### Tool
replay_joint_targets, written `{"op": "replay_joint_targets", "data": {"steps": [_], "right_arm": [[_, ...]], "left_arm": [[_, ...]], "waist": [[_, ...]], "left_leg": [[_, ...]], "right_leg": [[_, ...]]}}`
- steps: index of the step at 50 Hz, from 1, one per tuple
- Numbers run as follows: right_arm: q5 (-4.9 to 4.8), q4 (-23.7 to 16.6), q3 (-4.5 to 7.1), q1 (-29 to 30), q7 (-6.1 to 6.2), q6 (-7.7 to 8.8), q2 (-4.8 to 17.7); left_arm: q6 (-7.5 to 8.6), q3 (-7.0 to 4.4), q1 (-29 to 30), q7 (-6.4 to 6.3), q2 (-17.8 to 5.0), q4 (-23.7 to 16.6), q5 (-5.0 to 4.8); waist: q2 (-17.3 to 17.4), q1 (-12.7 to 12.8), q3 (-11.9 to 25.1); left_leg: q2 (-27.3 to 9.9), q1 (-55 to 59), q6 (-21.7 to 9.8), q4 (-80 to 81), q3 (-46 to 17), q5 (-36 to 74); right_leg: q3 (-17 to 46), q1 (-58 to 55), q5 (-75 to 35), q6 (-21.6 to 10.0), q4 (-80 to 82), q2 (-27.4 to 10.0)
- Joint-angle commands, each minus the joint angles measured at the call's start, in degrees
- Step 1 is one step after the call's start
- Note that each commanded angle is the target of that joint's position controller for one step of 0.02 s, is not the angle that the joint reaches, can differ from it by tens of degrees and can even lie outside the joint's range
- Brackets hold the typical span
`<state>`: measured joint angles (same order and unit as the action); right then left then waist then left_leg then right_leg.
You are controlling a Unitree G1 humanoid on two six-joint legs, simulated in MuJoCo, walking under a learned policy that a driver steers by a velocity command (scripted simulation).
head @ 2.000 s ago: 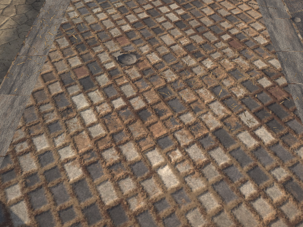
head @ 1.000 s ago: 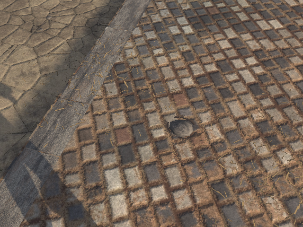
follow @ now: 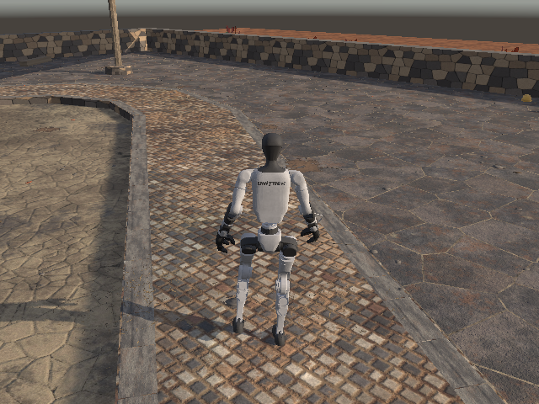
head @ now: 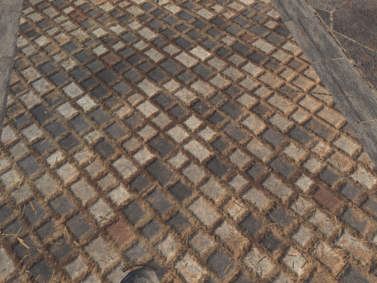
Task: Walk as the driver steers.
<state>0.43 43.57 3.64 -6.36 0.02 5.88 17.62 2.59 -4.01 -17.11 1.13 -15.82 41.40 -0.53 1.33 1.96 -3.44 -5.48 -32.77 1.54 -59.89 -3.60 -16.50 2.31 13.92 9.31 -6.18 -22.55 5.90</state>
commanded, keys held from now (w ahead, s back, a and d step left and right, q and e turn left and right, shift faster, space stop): w+e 0.18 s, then w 0.10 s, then q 0.72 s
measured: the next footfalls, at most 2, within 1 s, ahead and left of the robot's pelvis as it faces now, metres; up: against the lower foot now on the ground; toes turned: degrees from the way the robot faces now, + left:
left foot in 0.28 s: +0.35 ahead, +0.14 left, +0.00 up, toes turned -12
right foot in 0.72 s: +0.42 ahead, -0.10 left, +0.00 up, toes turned +5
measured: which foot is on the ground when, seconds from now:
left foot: up 0.00-0.26, down 0.28-0.72, up 0.74-1.00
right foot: down 0.00-0.30, up 0.32-0.70, down 0.72-1.00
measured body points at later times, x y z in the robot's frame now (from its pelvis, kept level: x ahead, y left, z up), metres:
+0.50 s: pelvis +0.26 +0.05 +0.00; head +0.31 +0.06 +0.45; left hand +0.45 +0.30 -0.11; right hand +0.31 -0.23 -0.12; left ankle +0.32 +0.14 -0.74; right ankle +0.24 -0.09 -0.68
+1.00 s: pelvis +0.34 +0.02 +0.00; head +0.38 +0.01 +0.45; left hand +0.44 +0.31 -0.10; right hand +0.52 -0.25 -0.11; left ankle +0.33 +0.16 -0.69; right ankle +0.38 -0.10 -0.74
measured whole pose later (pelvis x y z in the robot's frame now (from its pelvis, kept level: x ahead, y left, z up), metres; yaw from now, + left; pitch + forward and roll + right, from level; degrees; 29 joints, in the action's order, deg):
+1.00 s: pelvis +0.34 +0.02 +0.00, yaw +9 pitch +1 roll +0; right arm -1.2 41.5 4.7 -9.9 0.8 -3.5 19.3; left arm -0.3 -3.3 -8.0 -2.0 -15.2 41.0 1.0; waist 1.6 0.5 -3.6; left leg -1.4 -27.5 6.1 -52.9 -1.7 -22.5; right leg -3.5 14.4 10.7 -0.9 -23.7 -1.9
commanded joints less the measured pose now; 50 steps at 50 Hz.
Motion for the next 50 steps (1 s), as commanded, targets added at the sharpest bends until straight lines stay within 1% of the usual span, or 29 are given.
{"op": "replay_joint_targets", "data": {"steps": [1, 5, 9, 12, 13, 14, 15, 16, 17, 18, 19, 20, 22, 24, 26, 27, 31, 33, 34, 35, 36, 37, 38, 39, 40, 41, 43, 45, 50], "right_arm": [[0.51, -3.47, 1.03, 0.84, 0.24, -0.38, 3.98], [-0.17, -5.57, 0.16, 8.51, -0.56, 0.07, 2.35], [-0.87, -7.13, 0.57, 11.6, -1.48, 0.95, 4.18], [-0.77, -6.05, 1.15, 7.7, -1.93, 1.78, 5.64], [-0.45, -4.78, 1.7, 3.46, -1.73, 2.05, 6.29], [0.31, -3.59, 2.48, -2.7, -1.46, 2.35, 8.12], [1.31, -2.94, 3.25, -10.16, -1.34, 2.35, 11.78], [1.1, 0.35, 4.14, -14.45, -2.02, 1.43, 14.34], [-0.92, -0.41, 2.68, -13.29, -2.39, 1.34, 8.86], [-1.05, -1.47, 1.73, -8.48, -2.34, 0.97, 6.3], [-0.54, -2.29, 0.97, -5.18, -2.42, 0.47, 5.16], [-0.49, -2.21, 0.55, -3.42, -2.36, 0.17, 4.24], [-0.2, -1.08, -0.16, -3.23, -2.02, -0.04, 2.91], [-0.27, -0.25, 1.0, -4.0, -1.33, -0.78, 6.63], [-0.83, -0.26, 2.26, -4.39, -0.5, -2.13, 10.06], [-1.26, -0.33, 2.55, -4.49, -0.16, -2.77, 10.6], [-2.16, -0.22, 2.6, -5.0, 0.74, -4.83, 9.57], [-2.22, -0.61, 2.6, -4.35, 1.2, -5.68, 9.09], [-2.33, -1.15, 2.5, -3.06, 1.5, -6.08, 8.69], [-2.36, -1.55, 2.18, -2.94, 1.76, -6.35, 7.58], [-1.54, -2.08, 1.34, -4.7, 1.81, -6.38, 4.94], [-1.06, -2.66, 0.56, -8.89, 1.83, -6.13, 1.99], [-0.86, -2.81, 1.43, -9.96, 1.8, -5.87, 5.98], [-1.17, -1.95, 2.65, -10.4, 1.75, -6.16, 9.3], [-1.51, -0.8, 3.28, -10.64, 1.93, -6.95, 9.86], [-1.63, -0.46, 3.43, -10.76, 2.28, -7.83, 9.32], [-1.74, -1.8, 2.85, -9.02, 2.04, -8.72, 6.94], [-1.91, -3.88, 2.25, -6.25, 1.66, -8.78, 5.27], [-1.53, -6.99, 1.48, -2.86, 0.19, -8.85, 4.78]], "left_arm": [[1.23, -2.65, 1.3, -1.41, -10.07, -4.34, -0.25], [0.57, -2.78, -1.55, -2.13, -10.28, -3.17, -0.58], [0.03, -2.81, -4.56, -2.31, -9.76, -1.62, -1.0], [-0.44, -2.69, -4.54, -2.63, -9.09, -0.87, -0.52], [-0.56, -2.37, -3.99, -2.54, -8.25, -0.89, -0.44], [-0.49, -1.49, -3.89, -2.27, -6.07, -1.23, -0.08], [-0.31, -0.51, -6.51, -2.46, -3.71, -2.05, 1.05], [0.17, 0.04, -14.29, -2.57, -1.94, -1.69, -0.72], [0.38, -0.67, -12.09, -2.71, -7.11, -0.71, -0.9], [0.25, -1.21, -5.26, -2.67, -9.24, -1.73, -0.52], [0.12, -1.22, -1.05, -2.81, -9.31, -2.65, 0.66], [0.19, -1.33, 1.43, -2.84, -8.67, -3.72, 1.64], [0.17, -0.67, 1.23, -2.67, -5.32, -4.28, 1.74], [-0.1, 0.07, 1.96, -2.96, -3.18, -4.63, 1.23], [-0.63, 0.07, 3.17, -3.31, -3.76, -4.62, 0.84], [-1.04, -0.1, 4.11, -3.42, -4.37, -4.62, 0.67], [-2.13, -0.39, 9.7, -3.35, -4.98, -5.97, 0.5], [-1.55, -0.66, 10.52, -2.98, -5.38, -6.38, 0.33], [-0.99, -0.87, 9.2, -2.74, -5.5, -5.94, 0.26], [-0.43, -1.22, 7.82, -2.68, -6.31, -5.47, 0.43], [-0.27, -1.92, 6.01, -3.08, -9.45, -5.65, 1.33], [-1.0, -2.57, 7.7, -3.4, -13.03, -6.53, 2.57], [-1.2, -2.42, 5.35, -3.04, -11.19, -5.78, 3.2], [-0.98, -1.47, 7.07, -2.88, -8.25, -6.22, 2.65], [-0.93, -0.98, 9.72, -2.75, -6.37, -6.27, 2.08], [-1.07, -0.82, 11.72, -2.76, -6.03, -6.44, 1.57], [-1.37, -0.89, 12.21, -2.88, -6.81, -5.7, 1.56], [-1.77, -1.26, 10.93, -3.26, -7.45, -4.87, 1.74], [-2.44, -2.33, 10.87, -3.32, -10.38, -3.81, 1.25]], "waist": [[-3.17, -1.6, 4.14], [-5.56, 1.45, 2.48], [-6.28, 2.37, 2.22], [-8.7, 0.54, 2.97], [-8.95, -1.73, 4.53], [-7.69, -4.64, 9.78], [0.46, -5.97, 17.91], [19.44, -3.09, 21.57], [11.53, -4.31, 17.41], [5.85, -4.72, 11.18], [1.19, -3.84, 8.36], [0.25, -2.85, 6.52], [3.34, -0.83, 7.37], [5.47, -0.74, 8.86], [5.35, -1.02, 10.99], [5.15, -1.29, 11.3], [5.75, -2.55, 8.73], [6.36, -2.04, 7.5], [6.37, -0.71, 7.17], [5.75, 0.03, 7.23], [0.75, -0.62, 10.03], [-13.13, -3.75, 10.37], [-15.92, -2.34, 11.94], [-11.11, -2.66, 10.09], [-8.21, -3.48, 8.56], [-7.74, -3.96, 7.91], [-8.88, -3.51, 6.34], [-10.18, -2.32, 6.68], [-10.7, -0.91, 8.87]], "left_leg": [[0.28, -3.17, 2.22, 9.13, 0.14, 8.23], [3.65, 1.8, 2.67, 24.85, 0.53, 21.05], [4.91, 3.71, 1.36, 30.99, -1.27, 20.51], [4.72, 7.38, -1.15, 32.57, -0.29, 15.1], [5.52, 13.13, -2.67, 34.74, 1.22, 14.73], [2.67, 23.78, -5.31, 34.11, -0.73, 14.75], [-7.05, 39.24, -10.3, 31.33, -12.57, 19.54], [-16.47, 51.04, -19.23, 38.9, -37.52, 14.48], [-15.82, 48.99, -18.41, 40.94, -39.83, 9.81], [-13.87, 41.99, -16.82, 40.32, -30.41, 17.78], [-11.42, 35.18, -16.0, 40.07, -23.43, 29.1], [-9.63, 30.17, -15.91, 39.9, -19.27, 38.85], [-5.34, 26.41, -14.53, 40.18, -13.45, 48.45], [-4.75, 25.12, -15.36, 40.04, -11.55, 53.27], [-4.85, 23.61, -15.4, 40.33, -11.7, 49.97], [-4.69, 22.74, -14.93, 40.64, -12.02, 46.21], [-3.18, 19.71, -12.99, 40.57, -15.1, 27.93], [-2.39, 19.78, -11.97, 39.09, -18.22, 21.26], [-1.34, 19.35, -10.77, 37.43, -19.16, 19.02], [0.51, 17.9, -8.8, 34.97, -19.16, 15.66], [3.05, 13.58, -6.06, 28.03, -16.61, 5.57], [11.25, 3.06, -2.64, 16.58, -6.77, -16.06], [9.96, 0.25, -0.04, 4.11, -3.14, -23.51], [7.92, -0.62, 1.35, -2.82, -4.06, -20.34], [6.96, -1.28, 2.49, -5.72, -3.77, -16.76], [6.29, -1.67, 3.35, -6.76, -3.26, -13.89], [5.84, -0.54, 4.78, -6.55, -0.91, -9.66], [5.14, -0.52, 5.4, -1.72, 0.74, -7.39], [3.28, 7.41, 3.99, 11.31, 3.62, -4.65]], "right_leg": [[14.42, -2.95, -13.69, -10.03, 10.37, -13.87], [12.52, 0.01, -6.15, -6.62, 9.68, -11.01], [17.7, -4.42, -3.04, -5.68, 5.26, -13.11], [20.08, -8.8, -7.46, -4.64, 0.62, -15.3], [19.34, -8.85, -12.67, -3.64, -3.01, -13.79], [16.74, -6.77, -15.44, -1.91, -12.09, -10.71], [11.78, 2.57, -4.97, 1.2, -28.71, -5.34], [7.2, 20.24, 24.31, 5.58, -45.75, 1.93], [10.99, 25.46, 25.33, 6.06, -51.55, -1.05], [8.73, 26.1, 21.28, 6.65, -52.72, -3.2], [5.49, 24.11, 18.45, 7.31, -51.09, -5.43], [4.48, 22.29, 16.58, 7.78, -47.24, -7.2], [3.61, 16.56, 14.96, 8.56, -37.54, -8.5], [1.49, 13.44, 14.54, 9.94, -28.78, -6.95], [0.95, 9.7, 9.88, 10.4, -23.46, -5.45], [1.08, 8.44, 7.29, 10.45, -21.7, -4.91], [2.5, 6.27, 4.21, 10.23, -15.49, -3.62], [3.11, 4.42, 3.56, 9.57, -9.49, -3.28], [2.89, 1.47, 0.07, 8.89, -3.84, -3.44], [3.07, -2.9, -5.44, 7.63, 1.82, -5.2], [8.96, -10.06, -11.4, 4.28, 2.04, -14.14], [21.31, -15.02, -25.17, -3.53, 2.44, -25.34], [28.5, -12.86, -27.76, -10.27, 3.48, -31.17], [24.28, -11.44, -26.71, -10.09, 3.1, -28.39], [17.52, -10.22, -24.49, -7.35, 2.24, -24.3], [13.72, -9.14, -21.77, -5.55, 2.26, -22.05], [8.49, -5.85, -24.1, -5.82, 3.3, -20.02], [6.31, -7.35, -23.31, -6.87, 4.13, -20.08], [2.52, -7.48, -21.95, -7.41, 4.18, -22.27]]}}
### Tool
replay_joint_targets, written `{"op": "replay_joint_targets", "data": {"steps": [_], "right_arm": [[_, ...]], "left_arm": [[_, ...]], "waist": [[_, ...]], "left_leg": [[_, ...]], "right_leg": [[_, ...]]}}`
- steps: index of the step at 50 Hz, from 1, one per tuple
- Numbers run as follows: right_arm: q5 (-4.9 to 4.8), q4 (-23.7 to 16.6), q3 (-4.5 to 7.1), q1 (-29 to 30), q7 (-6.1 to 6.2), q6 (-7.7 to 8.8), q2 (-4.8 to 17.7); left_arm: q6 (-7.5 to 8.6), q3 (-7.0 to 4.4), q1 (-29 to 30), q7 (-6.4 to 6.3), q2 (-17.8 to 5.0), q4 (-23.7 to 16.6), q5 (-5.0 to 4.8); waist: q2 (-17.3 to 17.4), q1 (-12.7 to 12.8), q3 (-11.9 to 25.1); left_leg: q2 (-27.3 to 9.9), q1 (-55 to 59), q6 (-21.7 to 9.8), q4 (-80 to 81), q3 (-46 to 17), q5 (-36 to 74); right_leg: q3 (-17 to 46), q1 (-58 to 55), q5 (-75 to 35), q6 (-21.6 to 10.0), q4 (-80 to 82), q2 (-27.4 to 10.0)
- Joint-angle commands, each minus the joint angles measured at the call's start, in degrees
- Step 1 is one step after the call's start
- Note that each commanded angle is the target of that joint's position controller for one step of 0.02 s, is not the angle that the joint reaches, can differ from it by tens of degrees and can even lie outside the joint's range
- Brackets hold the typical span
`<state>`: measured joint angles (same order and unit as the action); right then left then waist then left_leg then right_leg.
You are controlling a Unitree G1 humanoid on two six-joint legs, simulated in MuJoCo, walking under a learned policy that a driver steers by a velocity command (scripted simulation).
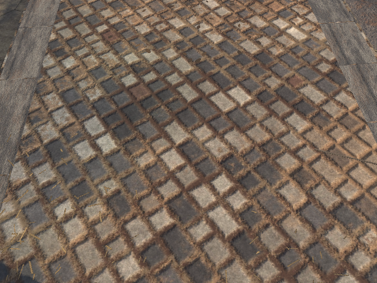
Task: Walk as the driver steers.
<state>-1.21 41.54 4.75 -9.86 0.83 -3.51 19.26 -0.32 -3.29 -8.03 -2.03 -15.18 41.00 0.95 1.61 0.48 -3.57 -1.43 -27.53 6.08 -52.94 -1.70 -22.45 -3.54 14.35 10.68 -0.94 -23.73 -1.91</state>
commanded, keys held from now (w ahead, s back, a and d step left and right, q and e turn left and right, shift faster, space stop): q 0.28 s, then no key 0.14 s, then w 0.58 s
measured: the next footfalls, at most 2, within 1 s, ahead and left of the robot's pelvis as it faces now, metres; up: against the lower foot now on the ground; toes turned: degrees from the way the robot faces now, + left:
left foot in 0.14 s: +0.04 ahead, +0.14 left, +0.00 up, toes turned +7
right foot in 0.62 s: +0.09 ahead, -0.08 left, +0.00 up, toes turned +16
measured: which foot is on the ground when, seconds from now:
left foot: up 0.00-0.12, down 0.14-0.62, up 0.64-1.00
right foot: down 0.00-0.14, up 0.16-0.60, down 0.62-1.00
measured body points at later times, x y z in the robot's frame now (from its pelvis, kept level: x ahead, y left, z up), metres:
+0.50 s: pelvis +0.01 +0.05 +0.00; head +0.03 +0.07 +0.45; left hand +0.08 +0.36 -0.11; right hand +0.23 -0.19 -0.09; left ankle +0.00 +0.14 -0.74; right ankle +0.06 -0.10 -0.71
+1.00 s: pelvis +0.16 +0.09 -0.01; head +0.20 +0.09 +0.44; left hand +0.05 +0.35 -0.13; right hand +0.45 -0.07 -0.09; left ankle +0.27 +0.25 -0.73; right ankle +0.05 -0.09 -0.74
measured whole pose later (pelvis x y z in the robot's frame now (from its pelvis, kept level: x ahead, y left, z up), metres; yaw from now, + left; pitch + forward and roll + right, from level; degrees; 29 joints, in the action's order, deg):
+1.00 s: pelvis +0.16 +0.09 -0.01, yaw +15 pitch +2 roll +0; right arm -1.4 38.2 2.2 -3.4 -2.8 3.9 16.0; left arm 3.1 -2.9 -25.8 -0.2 -16.3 49.3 -1.4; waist 1.3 6.0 -1.6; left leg -1.8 -30.9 -0.7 -31.5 0.5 -4.5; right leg 0.4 -5.7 20.8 1.0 -12.9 -1.5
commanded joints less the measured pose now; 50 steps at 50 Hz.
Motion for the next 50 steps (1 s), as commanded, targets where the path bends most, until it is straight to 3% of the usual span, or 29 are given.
{"op": "replay_joint_targets", "data": {"steps": [1, 4, 6, 7, 8, 9, 10, 11, 12, 13, 15, 21, 22, 25, 27, 29, 30, 31, 32, 33, 34, 36, 38, 43, 47, 49, 50], "right_arm": [[0.11, -5.3, 0.48, 0.8, -0.88, 0.43, 3.57], [0.09, -5.99, 0.94, 0.32, -1.75, -0.06, 4.35], [0.26, -4.92, 1.55, -3.07, -1.98, -0.14, 4.86], [0.31, -4.74, 2.53, -4.92, -1.38, -0.09, 7.74], [0.65, -6.29, 3.95, -5.57, -0.22, 0.01, 15.02], [2.76, -7.15, 3.33, -6.43, -0.91, 1.29, 13.65], [2.94, -6.87, 2.83, -4.51, -1.19, 2.44, 12.04], [1.92, -6.82, 2.57, -1.35, -0.94, 3.07, 10.51], [0.99, -7.16, 2.03, 0.62, -0.62, 3.09, 8.76], [0.55, -7.38, 1.66, 1.92, -0.25, 2.91, 8.28], [0.94, -7.65, 1.12, 1.82, 0.31, 2.67, 7.24], [1.51, -6.67, 0.64, 0.94, 0.87, 2.44, 7.01], [1.47, -6.26, 0.56, 0.31, 0.74, 2.4, 6.94], [1.15, -4.8, 0.32, -0.92, 0.08, 2.55, 7.45], [0.88, -3.94, 0.17, -1.52, -0.16, 2.78, 7.75], [0.42, -3.62, -0.28, -0.45, -0.2, 3.0, 7.1], [0.62, -3.65, -0.83, -0.08, -0.23, 3.35, 5.6], [0.96, -4.29, -1.74, 1.58, -0.34, 3.92, 2.59], [1.07, -6.05, -2.42, 1.52, -0.56, 4.88, -0.54], [0.34, -7.82, -1.26, 5.62, -0.21, 5.77, 3.99], [-0.43, -7.43, -0.15, 5.57, -0.26, 6.42, 6.48], [-0.01, -5.89, -0.03, 3.28, -1.01, 6.96, 5.29], [0.48, -6.02, -0.3, 5.08, -1.64, 7.59, 3.25], [0.33, -7.37, -1.82, 10.14, -2.82, 8.24, -1.16], [-0.29, -8.57, -1.68, 12.75, -3.67, 8.44, 0.14], [-0.42, -8.58, -1.15, 11.34, -3.83, 8.58, 1.82], [-0.29, -8.02, -0.6, 8.68, -3.68, 8.58, 2.97]], "left_arm": [[0.41, -3.21, 1.61, 0.05, -11.5, -3.11, -0.44], [0.41, -3.56, 1.61, 0.53, -12.49, -2.22, -1.58], [0.42, -3.46, 1.07, 0.54, -11.68, -1.13, -2.62], [0.55, -2.96, -2.36, 0.81, -9.57, 0.22, -1.84], [0.63, -1.61, -3.0, 1.24, -5.69, -2.0, 1.62], [0.76, -2.25, 3.63, 0.53, -7.89, -3.84, 0.81], [0.45, -2.85, 4.7, 0.16, -9.6, -3.85, -0.68], [0.15, -3.14, 3.47, -0.24, -9.84, -3.13, -1.06], [-0.1, -3.38, 2.57, -0.76, -9.95, -2.06, -0.63], [-0.23, -3.56, 1.72, -0.96, -10.1, -1.89, -0.3], [-0.03, -3.48, -0.05, -0.65, -9.25, -1.48, -0.73], [0.02, -2.23, 1.73, 0.14, -7.07, -1.68, -1.03], [0.15, -2.09, 1.53, 0.43, -7.14, -1.64, -1.12], [1.13, -1.89, 2.58, 1.38, -7.74, -2.07, -1.7], [2.39, -1.75, 1.98, 1.99, -7.72, -1.81, -2.15], [3.81, -1.48, -1.68, 2.45, -6.42, 0.02, -2.22], [4.36, -1.51, -4.29, 2.38, -6.45, 1.1, -1.94], [4.78, -1.78, -9.25, 2.03, -8.1, 2.18, -1.5], [4.88, -3.02, -13.19, 1.9, -13.76, 3.49, -0.96], [5.13, -3.7, -15.0, 2.43, -14.92, 3.96, -0.51], [5.51, -2.81, -13.41, 2.19, -12.02, 3.57, -0.59], [5.71, -1.88, -10.97, 1.85, -9.44, 2.94, -1.51], [5.5, -1.44, -11.62, 1.59, -8.71, 3.16, -1.45], [4.75, -1.53, -13.56, 1.4, -9.82, 3.68, -1.59], [4.34, -2.0, -16.32, 1.62, -11.64, 4.86, -2.37], [3.98, -2.28, -15.96, 1.56, -12.3, 5.24, -2.66], [3.76, -2.44, -15.24, 1.47, -12.87, 5.23, -2.65]], "waist": [[-11.16, 0.69, 8.92], [-11.26, -0.01, 8.18], [-9.6, -2.0, 8.2], [-2.61, -1.81, 8.69], [16.79, 0.31, 8.99], [12.29, -4.91, 10.96], [7.42, -3.85, 9.09], [5.84, -2.0, 7.38], [4.61, -1.28, 7.17], [5.21, -0.39, 7.06], [5.95, 0.27, 8.86], [6.76, -1.71, 8.15], [6.7, -2.18, 8.44], [8.68, -3.61, 4.57], [7.74, -3.26, 2.94], [5.31, -0.57, 2.47], [4.15, 0.82, 3.14], [0.6, 2.75, 4.59], [-11.13, 1.93, 5.5], [-14.0, 4.6, 0.71], [-10.37, 3.81, -2.37], [-10.29, 2.33, -2.59], [-9.0, 2.91, -2.23], [-8.7, 4.68, -1.27], [-8.88, 4.88, -2.55], [-9.19, 2.91, -2.27], [-9.37, 0.81, -0.6]], "left_leg": [[-0.59, 3.54, -1.09, 6.45, 2.51, 1.47], [-0.03, 7.45, -3.59, 14.94, 4.21, 3.75], [1.91, 15.77, -6.86, 26.43, 5.19, 12.58], [-1.27, 23.53, -9.5, 30.97, -1.17, 23.62], [-17.47, 32.21, -17.8, 30.41, -22.65, 47.19], [-21.32, 26.58, -26.4, 32.49, -27.77, 45.13], [-17.95, 24.73, -24.95, 33.37, -22.88, 40.12], [-14.53, 23.39, -21.66, 33.35, -19.17, 35.28], [-12.72, 23.01, -19.49, 33.27, -17.76, 32.3], [-11.47, 21.23, -18.95, 33.4, -16.64, 32.95], [-10.27, 21.09, -19.12, 33.54, -15.48, 33.48], [-9.45, 20.5, -19.1, 33.35, -15.8, 26.1], [-9.21, 19.5, -19.31, 34.48, -16.47, 17.97], [-9.21, 15.63, -19.63, 38.42, -21.14, -5.36], [-9.42, 14.61, -19.37, 38.6, -23.14, -9.51], [-7.71, 11.05, -17.92, 36.85, -22.64, -11.29], [-5.81, 8.26, -16.35, 34.74, -21.72, -10.47], [-2.82, 2.67, -13.63, 26.94, -17.71, -8.86], [5.42, -6.9, -9.48, 13.05, -4.92, -7.02], [4.83, -16.17, -7.88, 3.51, -2.04, -11.67], [1.63, -19.36, -7.8, -2.92, -4.64, -8.53], [-0.78, -22.02, -7.32, -5.1, -3.33, -0.84], [-2.24, -20.69, -6.43, -2.76, -1.62, 6.3], [-1.07, -9.83, -4.22, 12.98, 2.93, 17.42], [-0.21, -4.22, -5.62, 20.14, 3.05, 19.76], [0.04, -1.77, -7.55, 22.08, 2.72, 18.13], [1.06, 2.41, -8.74, 23.01, 3.46, 17.28]], "right_leg": [[7.9, -7.85, -22.82, -12.53, 5.1, -14.84], [7.06, -8.1, -20.27, -10.91, 2.68, -15.92], [3.82, -4.5, -14.51, -6.54, -3.06, -13.84], [-0.68, 2.14, -5.55, -1.65, -11.23, -10.55], [-5.67, 19.22, 24.93, 4.97, -29.64, -1.96], [4.01, 23.06, 29.77, 5.47, -39.81, 1.71], [6.46, 23.6, 25.54, 4.81, -43.4, 0.42], [7.17, 24.0, 20.33, 4.31, -42.63, -0.26], [7.73, 23.96, 17.08, 4.44, -41.49, -0.68], [7.7, 22.16, 14.32, 4.89, -41.57, -0.23], [7.3, 19.81, 10.78, 5.53, -41.46, 1.0], [6.94, 13.85, 8.63, 6.35, -25.57, 0.26], [6.56, 11.99, 8.52, 6.05, -23.0, 0.14], [4.51, 9.24, 10.9, 4.54, -16.62, 1.06], [3.69, 6.57, 11.24, 2.78, -11.5, 1.57], [2.29, -1.54, 4.94, 0.29, -1.67, 2.33], [3.61, -7.04, 3.59, -0.88, 0.98, 1.43], [10.05, -14.21, 5.72, -2.98, 2.92, -4.53], [24.82, -19.39, 16.19, -8.53, 7.57, -13.04], [38.4, -17.65, 24.08, -14.73, 13.81, -20.85], [37.76, -16.4, 27.27, -15.02, 14.48, -20.41], [30.07, -18.23, 22.65, -11.85, 15.1, -15.85], [23.02, -17.75, 11.85, -10.19, 16.18, -12.93], [11.31, -11.66, -4.27, -9.4, 16.56, -8.64], [11.15, -11.05, -6.82, -9.31, 15.98, -11.54], [11.32, -13.46, -12.17, -8.38, 14.22, -13.37], [10.33, -14.2, -20.74, -7.63, 10.86, -13.28]]}}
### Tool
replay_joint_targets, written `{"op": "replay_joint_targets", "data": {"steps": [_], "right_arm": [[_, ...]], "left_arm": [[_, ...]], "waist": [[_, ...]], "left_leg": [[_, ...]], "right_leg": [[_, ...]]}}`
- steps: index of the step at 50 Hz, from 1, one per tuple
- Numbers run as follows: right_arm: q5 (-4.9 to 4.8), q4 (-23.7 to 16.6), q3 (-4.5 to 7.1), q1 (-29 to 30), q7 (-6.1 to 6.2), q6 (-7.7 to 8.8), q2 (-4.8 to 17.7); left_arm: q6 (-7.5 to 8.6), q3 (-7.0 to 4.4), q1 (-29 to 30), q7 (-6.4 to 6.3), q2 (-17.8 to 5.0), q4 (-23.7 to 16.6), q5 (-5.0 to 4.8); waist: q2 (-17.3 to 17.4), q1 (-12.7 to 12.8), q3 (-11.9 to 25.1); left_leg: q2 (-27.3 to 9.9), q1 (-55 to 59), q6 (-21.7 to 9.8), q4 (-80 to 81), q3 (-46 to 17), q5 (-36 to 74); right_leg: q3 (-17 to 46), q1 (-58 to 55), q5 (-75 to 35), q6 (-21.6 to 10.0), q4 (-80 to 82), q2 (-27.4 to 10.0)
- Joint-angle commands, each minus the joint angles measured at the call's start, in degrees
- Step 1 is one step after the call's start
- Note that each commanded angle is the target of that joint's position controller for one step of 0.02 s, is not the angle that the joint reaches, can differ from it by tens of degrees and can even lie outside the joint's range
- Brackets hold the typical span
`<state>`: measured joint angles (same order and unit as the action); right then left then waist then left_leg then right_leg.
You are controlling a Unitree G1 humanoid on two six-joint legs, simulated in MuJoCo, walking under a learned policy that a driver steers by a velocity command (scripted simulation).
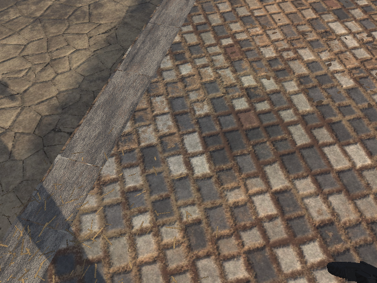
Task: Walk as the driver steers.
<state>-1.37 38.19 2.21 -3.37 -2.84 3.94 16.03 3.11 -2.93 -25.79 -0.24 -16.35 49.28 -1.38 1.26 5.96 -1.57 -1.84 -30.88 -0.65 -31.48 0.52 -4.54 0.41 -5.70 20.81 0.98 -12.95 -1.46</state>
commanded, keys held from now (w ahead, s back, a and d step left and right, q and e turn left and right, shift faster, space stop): w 0.16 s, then w+e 0.84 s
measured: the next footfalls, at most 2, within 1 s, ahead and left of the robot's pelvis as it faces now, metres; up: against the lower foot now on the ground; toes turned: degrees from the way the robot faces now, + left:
left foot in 0.04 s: +0.19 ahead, +0.13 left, +0.00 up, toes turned +1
right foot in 0.60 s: +0.49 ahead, -0.12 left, +0.00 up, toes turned -13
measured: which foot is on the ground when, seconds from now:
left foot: up 0.00-0.02, down 0.04-0.58, up 0.60-1.00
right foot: down 0.00-0.06, up 0.08-0.58, down 0.60-1.00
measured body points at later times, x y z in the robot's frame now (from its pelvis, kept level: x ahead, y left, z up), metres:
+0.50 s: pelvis +0.27 +0.02 +0.00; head +0.30 +0.01 +0.45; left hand +0.49 +0.23 -0.09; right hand +0.26 -0.26 -0.13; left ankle +0.15 +0.13 -0.73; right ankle +0.45 -0.13 -0.70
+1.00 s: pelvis +0.56 -0.05 +0.01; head +0.59 -0.08 +0.45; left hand +0.73 +0.20 -0.10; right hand +0.68 -0.36 -0.07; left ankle +0.79 +0.02 -0.70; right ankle +0.45 -0.11 -0.73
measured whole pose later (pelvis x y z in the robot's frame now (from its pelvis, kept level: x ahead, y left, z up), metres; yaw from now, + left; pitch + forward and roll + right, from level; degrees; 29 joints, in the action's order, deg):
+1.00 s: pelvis +0.56 -0.05 +0.01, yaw -25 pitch +2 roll +0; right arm 0.0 38.9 1.6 -2.0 -1.1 5.8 16.7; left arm 2.1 -3.9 -20.0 -0.7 -17.4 40.7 -1.4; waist 2.3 4.8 -1.9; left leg -1.7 -33.2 3.4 -30.1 -6.1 1.8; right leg 10.4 6.1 18.5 -4.2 -23.4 6.8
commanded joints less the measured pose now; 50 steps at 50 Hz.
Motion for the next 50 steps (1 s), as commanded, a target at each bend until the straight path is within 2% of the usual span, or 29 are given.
{"op": "replay_joint_targets", "data": {"steps": [1, 2, 3, 4, 5, 6, 7, 8, 9, 12, 14, 16, 20, 23, 25, 27, 28, 29, 30, 31, 32, 33, 34, 35, 36, 39, 43, 46, 50], "right_arm": [[0.12, -2.95, 2.95, -3.68, 0.4, 0.99, 7.86], [0.1, -0.37, 4.24, -12.6, 1.02, 0.74, 10.23], [1.19, 1.1, 5.23, -21.78, 1.77, 0.32, 14.52], [1.36, 2.06, 5.27, -23.7, 1.19, 0.42, 16.79], [0.86, 1.81, 3.66, -20.57, 1.13, 0.68, 11.1], [0.67, 1.56, 3.03, -16.66, 1.25, 0.75, 9.39], [1.04, 1.25, 2.77, -13.36, 1.22, 0.75, 8.68], [1.59, 1.06, 2.41, -11.16, 1.02, 0.89, 7.26], [2.11, 1.05, 2.18, -9.76, 1.1, 1.16, 6.28], [1.64, 2.62, 2.41, -9.15, 1.28, 2.59, 6.02], [2.05, 3.98, 2.72, -10.35, 1.62, 3.0, 6.79], [2.1, 4.77, 2.78, -10.83, 1.97, 2.97, 7.21], [1.66, 6.26, 2.91, -12.86, 2.65, 2.66, 8.65], [1.08, 8.07, 3.17, -15.93, 2.87, 1.43, 9.33], [0.73, 8.49, 3.44, -16.32, 3.15, 0.23, 10.06], [0.73, 7.95, 3.88, -15.48, 3.79, -0.87, 11.74], [0.86, 7.59, 4.03, -15.1, 4.19, -1.48, 12.36], [0.81, 7.07, 3.86, -14.17, 4.63, -1.93, 12.29], [1.66, 5.73, 2.95, -15.16, 5.01, -1.53, 10.54], [3.2, 3.2, 0.06, -22.03, 3.52, 0.31, 1.59], [1.11, 2.98, 1.02, -15.64, 2.47, 2.67, 7.29], [-0.96, 0.8, 1.61, -9.73, 1.93, 3.94, 9.53], [-0.42, 0.23, 1.2, -8.11, 2.16, 4.59, 8.59], [0.97, 0.57, 1.5, -7.64, 2.53, 4.58, 8.6], [1.54, 0.6, 1.84, -8.75, 2.57, 3.98, 8.93], [2.37, 0.58, 1.61, -10.25, 2.75, 2.08, 7.11], [2.45, -1.79, 0.53, -1.52, 2.8, 1.74, 4.48], [1.51, -3.15, 0.46, 3.97, 2.17, 2.31, 4.53], [0.9, -3.7, 1.76, 4.44, 1.51, 3.17, 7.53]], "left_arm": [[0.07, -2.72, 3.09, -0.43, -11.54, -3.05, -0.3], [-0.02, -2.11, 2.7, -0.6, -10.11, -3.23, 0.23], [0.2, -0.56, 1.07, -0.66, -5.76, -5.2, 1.56], [1.38, 0.91, -3.73, -0.61, -0.86, -5.85, 0.73], [2.24, -0.75, 1.22, -0.12, -7.63, -5.82, -0.82], [2.79, -1.28, 6.05, 0.3, -9.4, -7.19, -1.52], [3.11, -1.1, 8.22, 0.12, -8.52, -7.31, -0.77], [2.94, -1.26, 8.74, 0.12, -7.8, -7.17, 0.13], [2.37, -1.22, 7.05, 0.37, -6.89, -6.53, 0.04], [0.33, -0.84, 6.68, 0.31, -4.61, -5.85, -0.17], [-0.1, -0.82, 10.29, 0.07, -4.4, -7.15, 0.07], [0.27, -0.77, 12.84, 0.36, -4.15, -7.99, 0.18], [0.97, 0.1, 20.62, 1.78, -2.49, -10.64, 0.36], [1.07, 0.4, 24.98, 2.98, -2.22, -13.32, 0.18], [1.1, 0.19, 26.18, 3.85, -2.8, -15.06, 0.2], [0.78, -0.75, 23.58, 4.25, -4.62, -15.81, 0.25], [0.5, -1.78, 18.7, 4.17, -6.44, -15.13, 0.26], [0.32, -3.43, 9.94, 3.61, -9.21, -13.21, 0.12], [-0.34, -5.17, 0.76, 2.47, -13.76, -11.63, 0.05], [0.0, -5.75, 2.04, 2.25, -18.72, -12.06, -0.37], [0.34, -4.43, -0.27, 2.12, -13.16, -12.92, -0.04], [0.71, -3.71, 2.11, 1.95, -10.93, -12.65, 0.56], [0.9, -3.43, 5.8, 1.85, -10.02, -13.17, 0.51], [0.86, -2.96, 9.42, 1.76, -8.58, -14.0, 0.65], [0.9, -2.53, 11.35, 1.53, -7.54, -14.98, 1.42], [1.06, -2.71, 12.18, 0.92, -8.15, -14.91, 0.93], [0.49, -3.3, 9.61, -0.35, -10.14, -13.41, 0.38], [-0.12, -3.49, 6.39, -0.64, -10.7, -12.02, 0.12], [-0.77, -3.42, 5.18, -0.92, -9.76, -11.11, -0.18]], "waist": [[-8.11, -8.18, 1.34], [-6.85, -12.31, 7.46], [2.52, -14.53, 16.65], [17.62, -11.35, 23.39], [11.41, -12.41, 16.11], [8.38, -11.33, 8.46], [3.42, -9.68, 5.2], [2.76, -8.06, 2.79], [4.42, -6.3, 3.01], [3.56, -4.89, 0.9], [2.06, -5.72, -1.4], [1.45, -6.38, -2.02], [0.34, -9.46, -3.71], [-0.46, -10.98, -4.76], [0.19, -10.47, -4.31], [2.69, -8.04, -0.52], [3.81, -5.18, 3.0], [3.13, -0.24, 7.72], [-2.55, 3.37, 13.98], [-16.38, -4.02, 19.94], [-9.55, 1.03, 24.56], [-7.1, 1.44, 15.42], [-1.57, -1.08, 10.18], [0.18, -3.38, 6.44], [-1.35, -5.39, 5.45], [-2.44, -7.33, 3.57], [-4.07, -4.44, 1.19], [-5.33, -1.89, 1.4], [-7.25, -2.84, 1.77]], "left_leg": [[2.88, 14.29, -3.56, 2.87, 2.39, -0.56], [2.45, 27.36, -5.24, 2.35, 2.0, -0.69], [-10.44, 46.07, -9.85, 2.15, -14.48, -6.91], [-20.32, 53.95, -16.69, 12.78, -41.66, -22.65], [-18.77, 48.69, -14.55, 16.38, -40.65, -27.87], [-17.17, 41.34, -12.78, 16.86, -32.17, -23.46], [-14.74, 34.55, -11.99, 17.63, -26.27, -16.09], [-12.47, 29.48, -11.69, 19.0, -21.64, -9.8], [-11.51, 26.39, -11.67, 20.58, -18.35, -6.73], [-10.98, 21.69, -12.35, 24.56, -10.94, -1.28], [-11.13, 21.64, -12.28, 25.86, -7.41, 1.5], [-10.28, 22.65, -11.26, 26.18, -3.15, 4.5], [-10.04, 24.67, -9.41, 27.14, 3.17, 6.84], [-12.13, 32.61, -8.77, 24.7, 5.02, 10.25], [-13.36, 37.42, -7.85, 20.83, 6.09, 18.6], [-13.41, 39.95, -6.45, 12.73, 7.82, 39.28], [-12.92, 39.88, -5.7, 5.01, 8.63, 47.82], [-11.1, 35.25, -4.09, -6.86, 10.12, 48.57], [-8.74, 21.3, -1.98, -24.25, 10.12, 31.81], [4.31, -5.47, 1.82, -44.37, 4.44, -25.95], [4.16, -12.14, 0.93, -49.87, -7.0, -28.5], [1.15, -15.96, -0.37, -48.1, -7.12, -22.87], [-1.36, -14.32, -0.81, -42.91, -6.6, -18.2], [-2.9, -11.05, -0.25, -37.81, -6.11, -16.0], [-3.91, -7.03, 0.32, -35.86, -6.45, -14.46], [-4.13, -3.89, 3.41, -29.05, -4.66, -12.29], [-1.49, -0.97, 5.49, -11.15, -3.19, 3.09], [1.34, 3.65, 5.31, -2.17, -3.1, 10.63], [1.67, 4.8, 2.95, 3.23, -5.96, 4.8]], "right_leg": [[3.75, 6.5, -41.0, -8.23, -7.56, -11.9], [1.3, 11.19, -43.54, -6.5, -18.91, -9.17], [-1.14, 26.26, -26.49, -3.75, -39.04, -4.86], [3.59, 40.23, 11.48, -1.87, -54.46, 4.37], [7.58, 46.45, 10.68, -2.48, -60.28, 0.88], [5.54, 48.71, 5.36, -3.5, -59.94, -1.93], [4.29, 46.75, 0.47, -3.57, -57.53, -4.24], [4.13, 44.91, -3.03, -3.33, -54.78, -5.81], [4.59, 41.75, -5.34, -3.04, -53.9, -7.04], [4.45, 41.31, -8.52, -1.48, -51.05, -7.56], [6.0, 45.05, -13.19, -0.53, -46.52, -7.03], [6.43, 45.82, -19.97, -0.39, -39.77, -5.82], [1.83, 43.11, -28.94, -1.21, -26.99, -4.17], [0.66, 46.16, -26.88, -2.71, -22.21, -3.53], [-1.23, 46.72, -21.57, -4.15, -20.65, -2.33], [-4.88, 40.77, -15.03, -6.24, -21.04, 1.23], [-6.24, 34.37, -12.35, -7.59, -21.45, 3.48], [-6.31, 21.75, -14.3, -9.66, -18.63, 5.71], [5.61, 3.24, -14.73, -13.2, -17.86, -1.14], [39.01, -17.12, -5.04, -24.84, -13.28, -15.92], [47.68, -19.93, 0.8, -25.26, -5.93, -17.46], [38.49, -13.73, -3.26, -21.85, -4.47, -15.6], [31.87, -4.91, -9.42, -20.03, -4.26, -13.15], [26.68, 2.97, -16.4, -18.91, -3.44, -10.91], [23.87, 8.19, -21.42, -18.83, -2.15, -9.45], [19.01, 16.44, -28.02, -19.31, 0.17, -7.53], [13.17, 22.0, -24.54, -15.62, -0.26, -2.74], [15.01, 22.04, -18.69, -13.55, -1.64, -2.73], [22.32, 14.52, -15.2, -12.07, -8.12, -5.71]]}}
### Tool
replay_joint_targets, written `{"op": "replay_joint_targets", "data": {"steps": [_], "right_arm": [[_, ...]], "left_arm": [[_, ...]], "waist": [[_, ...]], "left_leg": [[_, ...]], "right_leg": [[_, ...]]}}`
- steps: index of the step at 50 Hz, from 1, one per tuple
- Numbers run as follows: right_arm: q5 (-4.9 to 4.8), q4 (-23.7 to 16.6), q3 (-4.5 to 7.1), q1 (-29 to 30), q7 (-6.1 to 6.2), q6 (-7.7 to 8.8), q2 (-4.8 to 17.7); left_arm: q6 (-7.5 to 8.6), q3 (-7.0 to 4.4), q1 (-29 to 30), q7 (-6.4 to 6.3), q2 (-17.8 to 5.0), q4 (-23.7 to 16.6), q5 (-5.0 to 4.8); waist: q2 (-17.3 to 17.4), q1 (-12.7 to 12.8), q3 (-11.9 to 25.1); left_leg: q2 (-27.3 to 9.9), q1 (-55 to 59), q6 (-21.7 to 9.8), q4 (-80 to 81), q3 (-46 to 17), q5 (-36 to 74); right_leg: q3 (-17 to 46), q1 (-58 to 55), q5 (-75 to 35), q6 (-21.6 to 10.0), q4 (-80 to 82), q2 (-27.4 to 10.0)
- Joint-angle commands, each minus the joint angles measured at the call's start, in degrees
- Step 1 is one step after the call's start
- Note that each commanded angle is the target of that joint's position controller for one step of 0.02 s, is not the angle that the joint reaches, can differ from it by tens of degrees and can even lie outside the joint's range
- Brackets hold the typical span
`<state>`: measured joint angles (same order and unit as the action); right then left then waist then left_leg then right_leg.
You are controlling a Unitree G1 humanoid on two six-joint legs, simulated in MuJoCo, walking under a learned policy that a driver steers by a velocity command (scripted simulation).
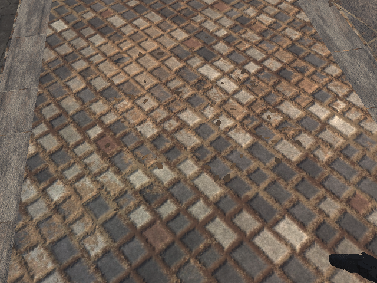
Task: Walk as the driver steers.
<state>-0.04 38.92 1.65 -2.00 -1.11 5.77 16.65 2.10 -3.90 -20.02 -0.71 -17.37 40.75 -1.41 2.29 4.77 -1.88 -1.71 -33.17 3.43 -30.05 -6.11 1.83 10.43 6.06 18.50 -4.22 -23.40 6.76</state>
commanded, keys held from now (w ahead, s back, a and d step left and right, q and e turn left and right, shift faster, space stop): w+e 0.06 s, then w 0.62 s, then w+q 0.32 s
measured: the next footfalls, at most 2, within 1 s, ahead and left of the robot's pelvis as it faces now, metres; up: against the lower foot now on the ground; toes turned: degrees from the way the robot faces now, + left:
left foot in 0.06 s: +0.22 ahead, +0.14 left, +0.00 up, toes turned -7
right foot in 0.56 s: +0.45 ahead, -0.15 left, +0.00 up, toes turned -9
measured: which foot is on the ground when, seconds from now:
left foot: up 0.00-0.04, down 0.06-0.58, up 0.60-1.00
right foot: down 0.00-0.08, up 0.10-0.54, down 0.56-1.00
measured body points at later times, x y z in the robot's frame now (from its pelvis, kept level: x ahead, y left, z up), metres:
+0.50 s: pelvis +0.27 +0.00 +0.00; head +0.30 -0.01 +0.45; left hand +0.54 +0.18 -0.07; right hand +0.21 -0.28 -0.13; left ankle +0.18 +0.14 -0.74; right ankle +0.40 -0.15 -0.71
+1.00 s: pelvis +0.53 -0.07 +0.00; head +0.55 -0.07 +0.45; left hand +0.57 +0.22 -0.12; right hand +0.71 -0.31 -0.10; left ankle +0.72 +0.07 -0.70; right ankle +0.41 -0.15 -0.74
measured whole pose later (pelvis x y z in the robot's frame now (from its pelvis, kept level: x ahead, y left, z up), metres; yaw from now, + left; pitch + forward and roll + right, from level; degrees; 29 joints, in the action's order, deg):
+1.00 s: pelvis +0.53 -0.07 +0.00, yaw -1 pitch +1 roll -2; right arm -1.0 43.0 2.2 -7.1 -2.6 2.8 15.6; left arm 4.7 -3.2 -19.2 0.1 -16.1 47.6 0.2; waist 2.7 4.1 -1.0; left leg -4.2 -37.5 -1.0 -36.3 -1.7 4.3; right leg -9.0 -4.4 16.8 -2.2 -10.8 3.3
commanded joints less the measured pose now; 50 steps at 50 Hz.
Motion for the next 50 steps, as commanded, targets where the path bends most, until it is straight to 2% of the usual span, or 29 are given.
{"op": "replay_joint_targets", "data": {"steps": [1, 2, 3, 4, 5, 6, 7, 8, 9, 10, 12, 15, 17, 20, 24, 26, 27, 28, 29, 30, 31, 32, 33, 34, 36, 38, 40, 45, 50], "right_arm": [[-0.52, -4.12, 2.73, 1.43, -0.21, 1.6, 7.53], [-0.46, -3.1, 3.31, -2.48, -0.03, 1.86, 8.13], [0.23, -2.21, 4.19, -8.28, 0.37, 2.18, 9.83], [0.89, -1.46, 4.89, -16.99, 0.82, 2.1, 12.89], [1.17, 1.32, 5.9, -20.52, 0.13, 1.29, 16.51], [-0.21, 0.28, 4.66, -18.81, -0.26, 1.17, 10.31], [-0.32, 0.09, 3.82, -16.59, -0.08, 0.84, 7.22], [0.33, -0.14, 3.37, -14.2, -0.11, 0.53, 6.56], [0.58, 0.42, 3.06, -12.96, -0.07, 0.34, 5.66], [0.96, 0.75, 2.72, -12.52, 0.09, 0.46, 5.09], [0.33, 1.81, 2.61, -12.96, 0.1, 0.74, 4.6], [-0.46, 3.28, 3.32, -14.0, 0.28, 0.7, 7.4], [-0.66, 4.04, 3.52, -14.59, 0.4, 0.29, 8.53], [-1.17, 5.61, 3.53, -16.99, 0.43, -0.35, 9.51], [-1.74, 7.79, 3.72, -19.92, 0.54, -1.43, 10.52], [-1.88, 8.15, 3.96, -19.08, 0.85, -2.08, 11.49], [-1.89, 8.17, 3.71, -18.79, 1.0, -2.28, 10.99], [-1.18, 7.62, 2.88, -18.7, 1.18, -2.22, 9.16], [0.18, 5.3, 0.94, -22.44, 1.03, -1.39, 3.71], [-0.43, 5.71, 0.6, -23.39, 0.85, -0.31, 3.53], [-1.86, 4.96, 2.13, -19.36, 0.48, 0.33, 8.81], [-2.31, 3.99, 2.17, -15.37, 0.34, 0.55, 8.96], [-1.53, 3.92, 2.16, -13.71, 0.49, 0.4, 8.19], [-0.74, 4.2, 2.43, -14.03, 0.62, -0.11, 7.81], [-0.95, 5.54, 2.04, -16.67, 0.48, -1.5, 5.31], [-1.06, 5.19, 1.97, -15.2, 0.72, -2.52, 4.46], [-1.05, 4.22, 2.03, -11.93, 0.77, -2.71, 4.17], [-0.98, 1.79, 1.41, -3.99, -0.54, -2.05, 2.56], [-1.03, -2.52, 1.0, 2.83, -2.31, -1.95, 2.08]], "left_arm": [[0.05, -2.54, -0.03, -0.48, -8.73, -2.65, 0.01], [-0.13, -2.31, 0.85, -0.43, -7.91, -2.9, 0.12], [-0.03, -1.44, 0.94, -0.21, -5.52, -3.35, 0.41], [0.13, -0.01, -0.7, -0.15, -1.78, -4.16, 1.68], [0.73, 0.64, -8.95, -0.09, -0.06, -5.43, -0.55], [0.73, -0.29, -7.95, -0.35, -6.01, -3.03, -1.06], [0.57, -0.96, -1.44, -0.27, -8.36, -3.64, -0.59], [0.55, -0.86, 2.26, -0.37, -7.68, -4.41, 0.13], [0.87, -0.89, 4.92, -0.21, -6.82, -5.28, 0.77], [1.0, -0.78, 4.89, 0.17, -5.76, -5.55, 0.57], [0.96, -0.27, 4.26, 0.6, -3.64, -5.3, 0.39], [1.22, 0.8, 8.65, 0.92, -1.64, -6.76, 1.18], [1.72, 1.34, 11.9, 1.37, -0.86, -7.29, 1.13], [2.27, 1.51, 16.93, 2.0, -0.93, -8.14, 0.66], [2.55, 1.04, 20.96, 2.79, -2.34, -9.88, 0.2], [2.67, 0.21, 17.58, 2.87, -3.92, -9.17, 0.47], [2.56, -0.9, 11.49, 2.56, -5.71, -7.21, 0.84], [2.33, -2.24, 2.69, 1.99, -8.51, -4.96, 1.09], [1.88, -3.48, -4.78, 1.36, -14.64, -4.28, 2.32], [1.61, -3.04, -6.35, 1.59, -12.93, -3.4, 1.28], [1.79, -1.79, -2.96, 1.8, -9.51, -3.55, 0.92], [1.92, -1.14, 0.49, 1.86, -7.63, -3.88, 0.94], [2.11, -0.61, 3.66, 2.12, -6.12, -3.85, 1.28], [2.46, -0.22, 5.86, 2.31, -4.74, -3.95, 1.68], [3.28, -0.34, 7.63, 2.35, -4.32, -3.37, 1.85], [4.21, -0.75, 7.13, 2.13, -5.17, -1.92, 2.03], [4.5, -1.0, 5.71, 1.65, -5.69, -0.38, 2.42], [4.31, -1.2, 3.83, 0.75, -7.16, 2.04, 1.97], [2.38, -1.69, -0.32, 0.3, -8.2, 5.25, 1.12]], "waist": [[-9.24, -2.72, 2.23], [-9.59, -4.99, 3.37], [-8.38, -7.88, 7.95], [-0.76, -10.46, 16.62], [19.7, -6.13, 20.49], [10.68, -7.85, 15.27], [5.2, -9.28, 8.43], [1.15, -8.57, 5.12], [0.63, -7.94, 2.12], [2.29, -6.59, 1.66], [3.85, -5.65, 2.06], [2.43, -6.27, 0.94], [1.99, -7.35, 0.64], [2.16, -9.15, -0.02], [2.84, -9.16, -1.15], [3.04, -6.03, 0.64], [2.11, -2.72, 4.43], [0.56, 1.27, 10.41], [-11.51, 1.64, 19.62], [-17.94, 1.47, 24.11], [-12.55, 1.44, 15.36], [-10.01, 0.23, 9.41], [-6.93, -1.51, 5.3], [-7.26, -3.42, 3.57], [-7.99, -5.62, 3.31], [-6.81, -5.89, 1.79], [-5.47, -4.96, 0.36], [-4.51, -1.92, -1.84], [-3.76, 0.31, -3.68]], "left_leg": [[1.56, 9.04, -2.16, 2.25, 0.91, -4.36], [1.72, 14.29, -3.55, 4.36, 1.96, -4.73], [-1.25, 24.6, -5.92, 4.66, 0.28, -5.35], [-11.49, 39.08, -9.38, 3.81, -10.04, -8.54], [-21.76, 52.58, -18.61, 10.89, -38.56, -24.07], [-20.84, 49.42, -17.33, 13.64, -39.97, -35.98], [-18.23, 43.02, -15.06, 13.89, -30.22, -32.99], [-15.77, 36.86, -14.2, 14.42, -23.55, -25.18], [-13.82, 32.34, -14.54, 15.46, -18.97, -18.4], [-12.29, 29.43, -14.34, 16.56, -15.33, -13.92], [-11.01, 27.83, -15.21, 18.34, -11.07, -8.58], [-11.59, 27.06, -16.79, 20.92, -7.12, -2.83], [-10.58, 26.74, -16.08, 21.65, -3.63, -1.07], [-9.51, 26.48, -14.65, 21.34, 0.06, 0.08], [-12.46, 31.2, -13.24, 19.16, -0.44, 1.58], [-12.51, 32.58, -11.78, 14.22, 0.79, 10.56], [-10.37, 31.28, -10.5, 6.68, 3.17, 18.22], [-7.61, 25.1, -8.53, -5.01, 5.6, 15.81], [-0.83, 5.05, -4.59, -27.4, 8.8, -6.3], [3.55, -5.83, -3.79, -38.88, 2.69, -34.55], [-0.08, -11.51, -4.47, -43.08, 0.5, -32.46], [-2.62, -11.85, -5.05, -41.64, 1.91, -27.28], [-4.33, -9.97, -4.73, -38.38, 2.71, -23.14], [-5.82, -6.8, -4.36, -35.31, 2.26, -20.12], [-6.42, -2.25, -3.36, -33.71, 2.34, -16.76], [-6.38, -3.7, -2.49, -31.0, 1.55, -12.7], [-5.71, -6.32, -2.08, -25.8, -0.14, -6.9], [-3.61, -4.34, -3.11, -10.76, 2.77, 5.8], [-2.4, -8.68, -5.63, -4.35, 5.67, -0.17]], "right_leg": [[13.65, 1.99, -13.77, -6.36, 0.46, -14.34], [13.59, 2.45, -15.12, -5.31, -2.57, -13.24], [11.2, 4.82, -16.03, -3.44, -10.8, -10.27], [5.23, 11.56, -4.46, -1.11, -27.01, -6.19], [-0.31, 31.64, 16.33, 2.08, -43.69, -0.12], [1.9, 37.22, 13.28, 2.9, -49.78, -4.4], [0.42, 38.35, 7.93, 3.18, -50.7, -5.96], [-1.39, 36.72, 4.54, 3.4, -49.47, -7.57], [-1.54, 36.19, 2.15, 3.41, -46.39, -8.89], [-1.97, 33.65, 0.65, 3.25, -44.09, -10.25], [-3.97, 31.84, 0.38, 3.52, -39.53, -11.01], [-6.31, 32.78, -3.94, 4.49, -29.97, -12.39], [-7.52, 31.03, -10.28, 4.61, -22.53, -12.35], [-9.46, 26.69, -17.45, 4.66, -13.77, -10.71], [-9.65, 24.93, -15.71, 2.65, -8.28, -9.55], [-11.05, 18.29, -13.83, 0.78, -5.29, -7.98], [-12.33, 9.0, -14.19, -0.67, -3.67, -6.57], [-9.64, -4.48, -14.71, -2.72, -4.7, -9.3], [12.48, -25.94, -12.06, -10.2, -4.72, -24.6], [31.08, -29.43, -2.37, -15.12, 4.28, -29.7], [25.81, -22.97, 2.54, -12.74, 5.99, -27.78], [18.11, -15.57, 0.49, -10.97, 6.96, -25.21], [12.79, -8.32, -4.53, -10.07, 8.79, -22.66], [9.18, -3.23, -9.21, -9.36, 10.49, -20.74], [4.01, 1.87, -14.02, -9.42, 13.68, -19.7], [-0.52, 3.39, -17.75, -9.59, 15.72, -19.75], [-4.3, 2.4, -20.0, -8.89, 16.54, -19.61], [-12.74, 0.04, -21.65, -5.97, 17.86, -18.7], [-15.7, -11.56, -28.96, -4.87, 13.38, -21.93]]}}
Keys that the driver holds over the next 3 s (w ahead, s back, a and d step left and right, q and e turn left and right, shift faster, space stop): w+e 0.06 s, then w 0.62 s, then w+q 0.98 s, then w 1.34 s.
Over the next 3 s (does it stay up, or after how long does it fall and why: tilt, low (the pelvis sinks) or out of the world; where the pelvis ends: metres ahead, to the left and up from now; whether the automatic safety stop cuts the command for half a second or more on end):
stays up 1.57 0.27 0.01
